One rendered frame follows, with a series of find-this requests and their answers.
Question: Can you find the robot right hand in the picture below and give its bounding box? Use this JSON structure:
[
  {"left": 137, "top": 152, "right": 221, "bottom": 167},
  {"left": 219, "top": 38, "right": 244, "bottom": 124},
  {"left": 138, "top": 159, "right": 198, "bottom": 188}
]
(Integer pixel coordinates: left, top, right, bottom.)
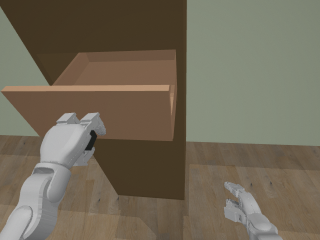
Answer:
[{"left": 224, "top": 181, "right": 262, "bottom": 228}]

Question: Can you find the handle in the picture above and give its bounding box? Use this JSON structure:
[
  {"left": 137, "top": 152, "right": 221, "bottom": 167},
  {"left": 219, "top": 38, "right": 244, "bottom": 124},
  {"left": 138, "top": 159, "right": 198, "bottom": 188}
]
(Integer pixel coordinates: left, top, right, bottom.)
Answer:
[{"left": 85, "top": 130, "right": 97, "bottom": 151}]

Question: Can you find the robot left hand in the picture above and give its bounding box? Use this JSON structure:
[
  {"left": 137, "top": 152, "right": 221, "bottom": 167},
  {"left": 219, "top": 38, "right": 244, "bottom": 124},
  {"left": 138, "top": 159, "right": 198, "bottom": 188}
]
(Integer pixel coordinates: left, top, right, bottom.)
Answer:
[{"left": 40, "top": 112, "right": 106, "bottom": 169}]

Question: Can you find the robot left forearm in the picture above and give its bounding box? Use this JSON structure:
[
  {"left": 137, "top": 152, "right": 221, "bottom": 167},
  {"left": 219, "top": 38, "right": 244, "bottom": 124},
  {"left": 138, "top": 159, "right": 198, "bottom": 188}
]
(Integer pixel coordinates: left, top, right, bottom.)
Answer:
[{"left": 0, "top": 161, "right": 72, "bottom": 240}]

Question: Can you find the drawer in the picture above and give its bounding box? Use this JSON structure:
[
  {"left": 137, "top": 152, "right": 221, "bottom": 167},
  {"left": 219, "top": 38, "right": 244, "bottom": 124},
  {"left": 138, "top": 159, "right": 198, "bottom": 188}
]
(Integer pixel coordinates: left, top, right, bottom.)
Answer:
[{"left": 1, "top": 49, "right": 177, "bottom": 141}]

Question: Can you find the robot right forearm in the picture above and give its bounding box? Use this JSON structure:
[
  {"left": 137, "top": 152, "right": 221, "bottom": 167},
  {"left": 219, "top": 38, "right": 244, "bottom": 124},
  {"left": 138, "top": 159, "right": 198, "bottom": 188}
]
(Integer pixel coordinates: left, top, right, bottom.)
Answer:
[{"left": 245, "top": 213, "right": 283, "bottom": 240}]

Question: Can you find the cabinet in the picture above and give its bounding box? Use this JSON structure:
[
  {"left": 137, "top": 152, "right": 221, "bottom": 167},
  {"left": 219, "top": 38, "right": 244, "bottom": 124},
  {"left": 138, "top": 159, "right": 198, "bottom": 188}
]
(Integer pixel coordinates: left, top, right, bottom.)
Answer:
[{"left": 0, "top": 0, "right": 187, "bottom": 200}]

